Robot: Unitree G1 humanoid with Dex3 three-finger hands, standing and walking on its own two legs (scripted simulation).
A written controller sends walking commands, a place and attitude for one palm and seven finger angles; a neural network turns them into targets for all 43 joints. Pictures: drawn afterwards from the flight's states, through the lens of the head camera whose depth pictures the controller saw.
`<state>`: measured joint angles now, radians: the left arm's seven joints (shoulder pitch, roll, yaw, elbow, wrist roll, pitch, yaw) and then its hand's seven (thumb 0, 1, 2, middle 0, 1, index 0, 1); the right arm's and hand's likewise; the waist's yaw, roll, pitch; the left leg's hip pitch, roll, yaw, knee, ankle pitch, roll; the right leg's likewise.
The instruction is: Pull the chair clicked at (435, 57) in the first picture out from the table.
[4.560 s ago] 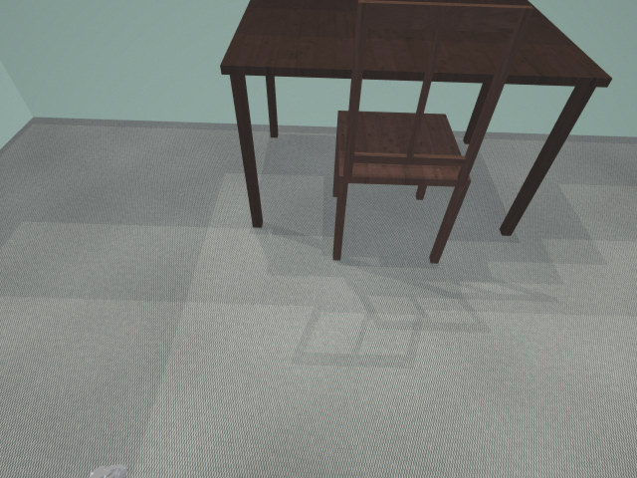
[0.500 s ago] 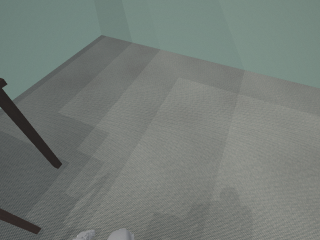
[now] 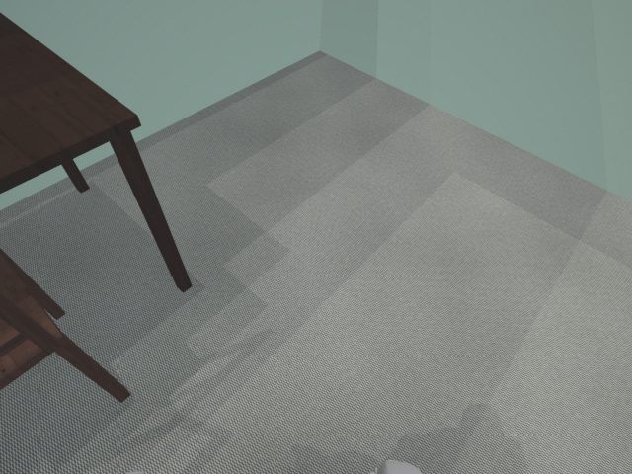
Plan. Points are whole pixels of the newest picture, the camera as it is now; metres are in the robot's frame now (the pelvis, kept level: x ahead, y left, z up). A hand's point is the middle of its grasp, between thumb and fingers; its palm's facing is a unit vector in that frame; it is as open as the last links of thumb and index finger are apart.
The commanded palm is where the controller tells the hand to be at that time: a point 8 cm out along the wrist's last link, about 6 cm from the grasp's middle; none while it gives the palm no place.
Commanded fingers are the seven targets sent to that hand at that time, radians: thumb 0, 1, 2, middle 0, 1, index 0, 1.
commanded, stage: turn to face it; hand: left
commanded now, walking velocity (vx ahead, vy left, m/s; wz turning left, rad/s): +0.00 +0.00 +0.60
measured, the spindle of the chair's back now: out of the picture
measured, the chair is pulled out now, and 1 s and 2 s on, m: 0.00 0.00 0.00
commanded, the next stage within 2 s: take the last steps up to it in 1.26 s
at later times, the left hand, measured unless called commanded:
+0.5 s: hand out of the picture -0.02 +0.13 -0.15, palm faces +0.36 -0.90 -0.26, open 7.4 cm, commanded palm none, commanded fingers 0.00 0.90 0.90 -0.20 -0.30 -0.20 -0.30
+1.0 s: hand out of the picture -0.10 +0.19 -0.16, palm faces +0.61 -0.74 -0.28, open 7.4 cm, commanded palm none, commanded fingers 0.00 0.90 0.90 -0.20 -0.30 -0.20 -0.30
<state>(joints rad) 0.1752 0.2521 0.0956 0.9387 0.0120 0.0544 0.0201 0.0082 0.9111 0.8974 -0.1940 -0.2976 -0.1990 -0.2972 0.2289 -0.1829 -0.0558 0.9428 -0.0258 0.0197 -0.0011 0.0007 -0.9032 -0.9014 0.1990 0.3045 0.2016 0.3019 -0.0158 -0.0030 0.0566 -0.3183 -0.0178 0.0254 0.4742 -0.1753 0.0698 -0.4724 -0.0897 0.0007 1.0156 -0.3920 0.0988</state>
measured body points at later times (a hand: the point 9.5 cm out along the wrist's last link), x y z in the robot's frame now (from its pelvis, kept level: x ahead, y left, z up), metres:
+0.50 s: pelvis -0.02 -0.07 +0.00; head +0.01 -0.08 +0.45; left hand -0.04 +0.18 -0.13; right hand +0.15 -0.30 -0.15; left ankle -0.07 +0.08 -0.67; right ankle +0.01 -0.18 -0.74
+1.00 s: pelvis -0.05 -0.04 +0.00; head -0.02 -0.02 +0.45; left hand -0.13 +0.23 -0.14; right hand +0.17 -0.19 -0.14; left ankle -0.09 +0.06 -0.74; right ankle +0.04 -0.16 -0.70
